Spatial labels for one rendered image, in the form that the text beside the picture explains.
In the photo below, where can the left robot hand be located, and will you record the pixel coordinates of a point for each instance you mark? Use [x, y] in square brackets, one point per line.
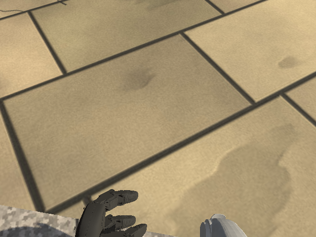
[95, 223]

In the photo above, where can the robot right shin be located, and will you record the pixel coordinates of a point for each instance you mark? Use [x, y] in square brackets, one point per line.
[218, 215]

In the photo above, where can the robot right thigh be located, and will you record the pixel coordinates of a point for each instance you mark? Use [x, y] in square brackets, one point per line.
[220, 227]

